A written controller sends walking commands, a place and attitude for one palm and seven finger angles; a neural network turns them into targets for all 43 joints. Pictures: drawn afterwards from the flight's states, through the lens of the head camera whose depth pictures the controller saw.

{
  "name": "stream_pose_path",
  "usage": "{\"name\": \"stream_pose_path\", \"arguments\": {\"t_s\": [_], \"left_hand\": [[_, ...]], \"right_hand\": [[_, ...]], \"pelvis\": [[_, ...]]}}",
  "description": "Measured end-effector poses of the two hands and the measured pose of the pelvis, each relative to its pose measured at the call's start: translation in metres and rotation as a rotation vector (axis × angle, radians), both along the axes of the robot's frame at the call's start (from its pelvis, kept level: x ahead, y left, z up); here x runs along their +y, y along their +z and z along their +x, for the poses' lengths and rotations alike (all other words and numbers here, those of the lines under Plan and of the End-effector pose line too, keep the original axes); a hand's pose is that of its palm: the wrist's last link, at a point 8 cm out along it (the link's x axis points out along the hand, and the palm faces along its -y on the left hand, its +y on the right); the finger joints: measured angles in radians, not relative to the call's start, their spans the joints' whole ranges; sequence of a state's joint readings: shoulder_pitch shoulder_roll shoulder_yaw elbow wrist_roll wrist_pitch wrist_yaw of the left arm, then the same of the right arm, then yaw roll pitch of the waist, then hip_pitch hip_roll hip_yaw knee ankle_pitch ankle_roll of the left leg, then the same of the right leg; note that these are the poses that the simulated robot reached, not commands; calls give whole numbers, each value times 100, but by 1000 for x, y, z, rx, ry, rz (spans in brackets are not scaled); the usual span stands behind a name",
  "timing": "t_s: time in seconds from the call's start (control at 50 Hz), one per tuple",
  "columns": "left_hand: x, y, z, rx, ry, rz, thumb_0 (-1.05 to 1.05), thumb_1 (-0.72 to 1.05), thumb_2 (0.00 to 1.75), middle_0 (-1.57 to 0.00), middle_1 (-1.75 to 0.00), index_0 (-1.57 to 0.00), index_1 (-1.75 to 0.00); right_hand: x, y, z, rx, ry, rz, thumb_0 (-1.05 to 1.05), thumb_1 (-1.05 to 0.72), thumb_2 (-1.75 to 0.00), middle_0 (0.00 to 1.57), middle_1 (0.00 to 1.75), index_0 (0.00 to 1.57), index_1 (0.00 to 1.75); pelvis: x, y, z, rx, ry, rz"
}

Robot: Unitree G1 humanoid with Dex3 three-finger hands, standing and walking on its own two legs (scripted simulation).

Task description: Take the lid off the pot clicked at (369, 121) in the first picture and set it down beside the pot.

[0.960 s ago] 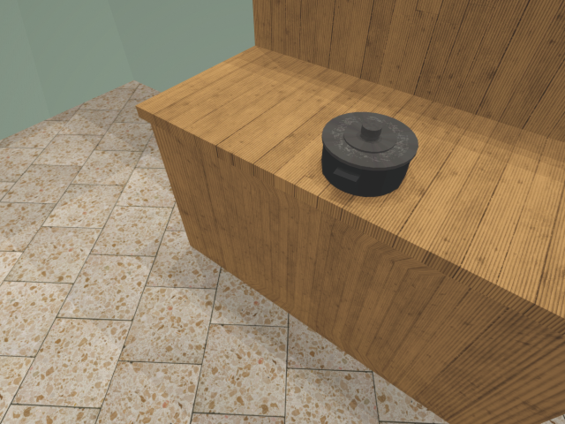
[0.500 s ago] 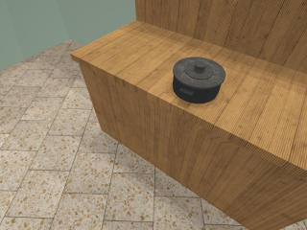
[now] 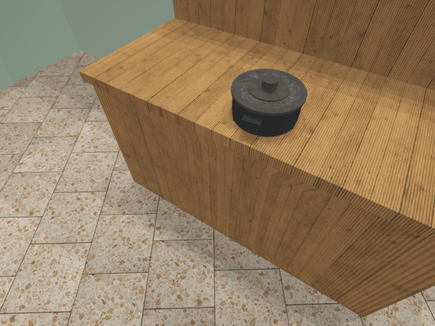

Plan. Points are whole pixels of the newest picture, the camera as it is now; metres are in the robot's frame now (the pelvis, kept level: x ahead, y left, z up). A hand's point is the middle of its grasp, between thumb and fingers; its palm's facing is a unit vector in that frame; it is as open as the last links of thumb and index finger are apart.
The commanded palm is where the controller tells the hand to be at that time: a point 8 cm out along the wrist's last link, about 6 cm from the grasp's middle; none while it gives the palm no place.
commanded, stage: turn to face it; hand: left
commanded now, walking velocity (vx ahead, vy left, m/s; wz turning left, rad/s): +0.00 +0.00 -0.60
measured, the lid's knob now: (269, 81) +0.70 -0.09 +0.07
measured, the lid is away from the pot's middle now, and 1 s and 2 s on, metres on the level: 0.00 0.00 0.00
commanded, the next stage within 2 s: take the last steps up to it in 0.80 s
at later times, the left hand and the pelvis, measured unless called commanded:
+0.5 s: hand out of the picture +0.07 +0.17 -0.15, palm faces -0.11 -0.96 -0.27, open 7.4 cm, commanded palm none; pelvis -0.01 -0.02 +0.01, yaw -13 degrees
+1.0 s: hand (155, 325) +0.15 +0.15 -0.16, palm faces -0.47 -0.85 -0.23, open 7.4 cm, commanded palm none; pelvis -0.01 +0.00 +0.00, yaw -28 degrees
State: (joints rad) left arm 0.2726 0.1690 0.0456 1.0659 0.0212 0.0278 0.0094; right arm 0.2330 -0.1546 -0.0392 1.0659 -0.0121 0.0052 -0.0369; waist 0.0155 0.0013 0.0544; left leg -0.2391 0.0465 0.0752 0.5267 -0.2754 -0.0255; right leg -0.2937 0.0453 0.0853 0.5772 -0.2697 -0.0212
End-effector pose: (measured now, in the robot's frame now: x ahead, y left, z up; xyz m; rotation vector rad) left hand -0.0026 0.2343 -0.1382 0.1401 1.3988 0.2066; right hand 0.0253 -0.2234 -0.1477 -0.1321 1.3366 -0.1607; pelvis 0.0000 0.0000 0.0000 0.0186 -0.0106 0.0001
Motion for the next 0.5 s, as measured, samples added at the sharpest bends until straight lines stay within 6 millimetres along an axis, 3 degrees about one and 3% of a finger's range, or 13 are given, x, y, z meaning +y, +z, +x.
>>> {"name": "stream_pose_path", "arguments": {"t_s": [0.18,0.36,0.5], "left_hand": [[-5,6,26,-42,-60,74,1,90,90,-20,-30,-20,-30],[-23,23,45,-54,-121,61,1,90,90,-20,-30,-20,-30],[-18,23,75,-101,-205,45,1,90,90,-21,-30,-20,-30]], "right_hand": [[-43,-18,12,-51,-55,-7,0,-91,-90,20,30,20,30],[-75,16,39,-155,-87,-60,1,-91,-90,20,30,20,30],[-76,31,41,-222,-142,-100,0,-91,-90,20,30,20,30]], "pelvis": [[-25,-13,-2,-4,-66,11],[-34,8,-6,32,-150,29],[-24,10,-8,37,-228,14]]}}
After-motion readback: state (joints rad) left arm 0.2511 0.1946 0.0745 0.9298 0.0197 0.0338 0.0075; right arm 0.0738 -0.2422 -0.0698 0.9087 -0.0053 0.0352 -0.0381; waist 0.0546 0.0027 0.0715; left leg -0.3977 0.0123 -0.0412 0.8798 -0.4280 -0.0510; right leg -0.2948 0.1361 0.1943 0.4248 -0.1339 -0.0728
